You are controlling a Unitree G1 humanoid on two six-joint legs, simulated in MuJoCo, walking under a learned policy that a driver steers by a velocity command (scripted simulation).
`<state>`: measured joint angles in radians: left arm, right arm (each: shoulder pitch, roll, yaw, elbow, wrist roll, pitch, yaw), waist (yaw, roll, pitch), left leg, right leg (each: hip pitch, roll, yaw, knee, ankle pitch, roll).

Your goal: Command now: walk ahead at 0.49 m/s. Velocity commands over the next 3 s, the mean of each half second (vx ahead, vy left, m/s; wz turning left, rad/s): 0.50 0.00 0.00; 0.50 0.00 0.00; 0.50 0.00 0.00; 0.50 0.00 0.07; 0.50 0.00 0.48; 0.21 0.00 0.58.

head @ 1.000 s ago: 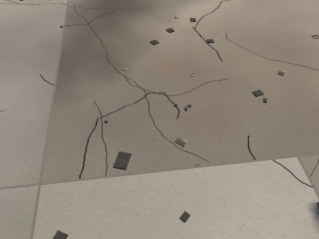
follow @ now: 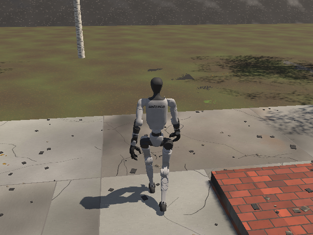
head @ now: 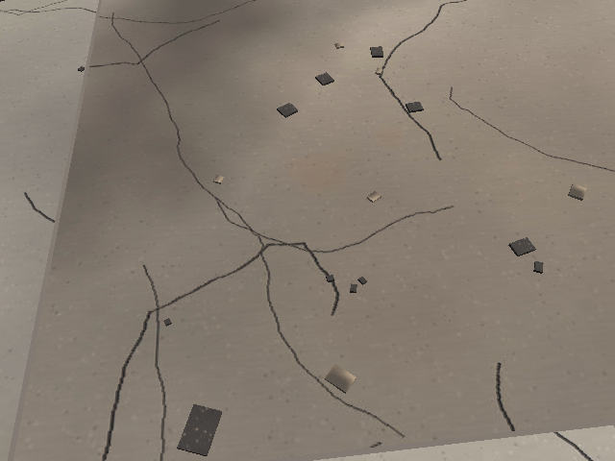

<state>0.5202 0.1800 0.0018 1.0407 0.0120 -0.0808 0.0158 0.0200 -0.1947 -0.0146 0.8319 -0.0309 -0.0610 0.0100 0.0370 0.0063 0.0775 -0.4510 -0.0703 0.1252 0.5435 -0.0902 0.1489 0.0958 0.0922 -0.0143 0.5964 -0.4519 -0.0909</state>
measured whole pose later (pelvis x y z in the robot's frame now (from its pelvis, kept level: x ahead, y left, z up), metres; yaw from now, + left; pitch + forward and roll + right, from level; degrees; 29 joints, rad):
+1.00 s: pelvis +0.53 -0.05 +0.03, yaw +1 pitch +0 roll -1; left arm 0.49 0.16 0.02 1.08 0.02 -0.10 0.00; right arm 0.03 -0.19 -0.02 0.90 -0.02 -0.04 0.03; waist 0.07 0.03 0.05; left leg -0.60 0.07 0.06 0.67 -0.02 0.05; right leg 0.08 0.09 -0.08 0.17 -0.26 -0.08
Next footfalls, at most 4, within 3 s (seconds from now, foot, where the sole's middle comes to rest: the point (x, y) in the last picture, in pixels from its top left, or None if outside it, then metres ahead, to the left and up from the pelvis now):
0.54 right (392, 453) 0.46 -0.12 -0.75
1.12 left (312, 321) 0.76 0.06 -0.75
1.68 right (379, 223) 1.06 -0.11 -0.75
2.24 left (312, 151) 1.33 0.07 -0.75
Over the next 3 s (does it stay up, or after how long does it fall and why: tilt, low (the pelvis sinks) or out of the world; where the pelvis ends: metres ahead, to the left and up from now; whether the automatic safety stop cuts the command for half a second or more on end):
stays up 1.49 0.06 0.02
